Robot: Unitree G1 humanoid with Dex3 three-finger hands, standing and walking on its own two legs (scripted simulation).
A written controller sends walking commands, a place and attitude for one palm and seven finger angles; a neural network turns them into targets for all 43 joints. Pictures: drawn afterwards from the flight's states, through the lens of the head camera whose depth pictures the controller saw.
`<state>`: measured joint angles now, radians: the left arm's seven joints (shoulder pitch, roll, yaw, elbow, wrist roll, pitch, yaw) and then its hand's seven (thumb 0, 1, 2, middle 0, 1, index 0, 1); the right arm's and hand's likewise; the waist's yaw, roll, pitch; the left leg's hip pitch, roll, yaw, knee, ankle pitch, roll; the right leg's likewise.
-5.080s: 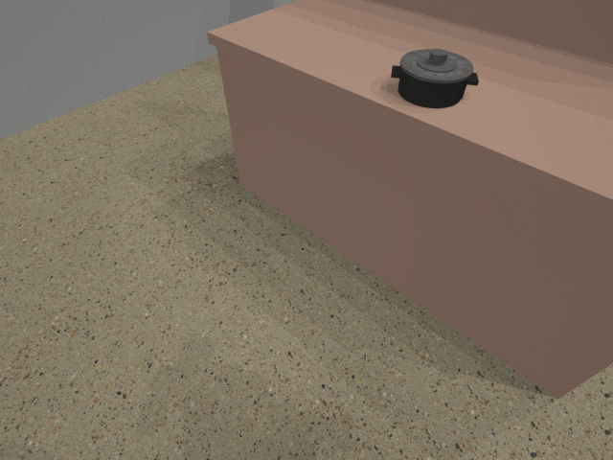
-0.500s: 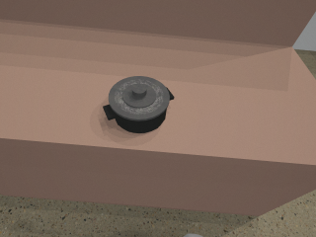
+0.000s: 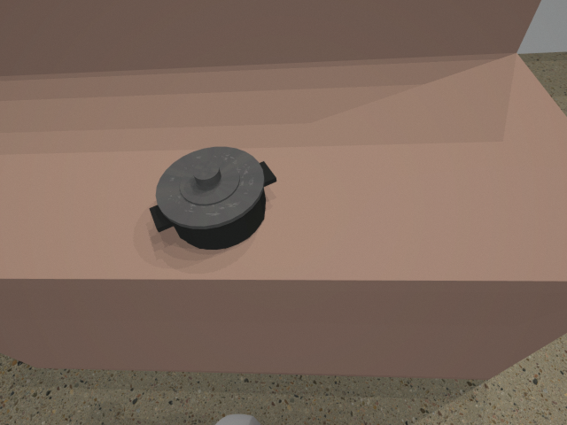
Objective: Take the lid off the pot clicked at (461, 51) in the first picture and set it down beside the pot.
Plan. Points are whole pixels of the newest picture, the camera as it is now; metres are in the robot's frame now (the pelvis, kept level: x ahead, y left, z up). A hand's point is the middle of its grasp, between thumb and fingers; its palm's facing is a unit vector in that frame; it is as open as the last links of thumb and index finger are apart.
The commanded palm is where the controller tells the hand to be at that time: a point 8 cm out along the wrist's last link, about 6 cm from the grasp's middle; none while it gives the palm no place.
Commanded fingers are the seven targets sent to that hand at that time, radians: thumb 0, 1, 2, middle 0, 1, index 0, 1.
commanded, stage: come to a stop and stand still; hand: left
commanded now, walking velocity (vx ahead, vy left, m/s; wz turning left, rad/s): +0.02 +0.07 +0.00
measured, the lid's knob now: (207, 174) +0.48 +0.16 +0.07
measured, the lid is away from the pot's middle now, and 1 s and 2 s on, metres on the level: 0.00 0.00 0.00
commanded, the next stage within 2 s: look again from close up in 0.46 s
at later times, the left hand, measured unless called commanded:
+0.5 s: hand out of the picture -0.05 +0.23 -0.18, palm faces +0.05 -0.97 -0.23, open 7.4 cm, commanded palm none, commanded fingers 0.00 0.90 0.90 -0.20 -0.30 -0.20 -0.30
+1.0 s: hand out of the picture -0.02 +0.24 -0.18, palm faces +0.00 -0.98 -0.22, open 7.4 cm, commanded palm none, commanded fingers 0.00 0.90 0.90 -0.20 -0.30 -0.20 -0.30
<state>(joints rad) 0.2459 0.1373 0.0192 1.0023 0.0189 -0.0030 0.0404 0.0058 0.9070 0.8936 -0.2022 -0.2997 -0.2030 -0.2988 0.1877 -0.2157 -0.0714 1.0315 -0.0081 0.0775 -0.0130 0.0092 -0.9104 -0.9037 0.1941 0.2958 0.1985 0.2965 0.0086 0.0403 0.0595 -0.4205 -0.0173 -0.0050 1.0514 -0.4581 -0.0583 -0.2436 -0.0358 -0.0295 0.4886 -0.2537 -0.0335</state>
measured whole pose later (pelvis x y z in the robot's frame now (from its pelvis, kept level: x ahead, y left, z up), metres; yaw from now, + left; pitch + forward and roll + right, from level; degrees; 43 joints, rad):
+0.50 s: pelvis -0.04 +0.05 +0.00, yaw +0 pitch -1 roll +1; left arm 0.31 0.16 0.01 1.11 0.01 0.00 0.03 0.01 0.91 0.89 -0.20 -0.30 -0.20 -0.30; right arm 0.23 -0.17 -0.02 1.09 0.00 0.02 -0.03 0.01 -0.94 -0.90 0.20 0.30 0.20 0.30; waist 0.03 0.00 0.00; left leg -0.18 -0.02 0.04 0.46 -0.26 0.01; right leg -0.21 -0.03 -0.02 0.51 -0.29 0.00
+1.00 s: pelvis -0.04 +0.06 -0.01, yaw -1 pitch +0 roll +0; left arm 0.29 0.16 -0.01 1.05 0.01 -0.01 0.03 0.01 0.91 0.89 -0.20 -0.30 -0.20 -0.30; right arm 0.32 -0.15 0.01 1.07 -0.01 -0.01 -0.02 0.02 -0.92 -0.90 0.20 0.30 0.20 0.30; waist 0.00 0.02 0.01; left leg -0.22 -0.02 0.05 0.52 -0.30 0.03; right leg -0.24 -0.03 -0.01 0.54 -0.30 0.01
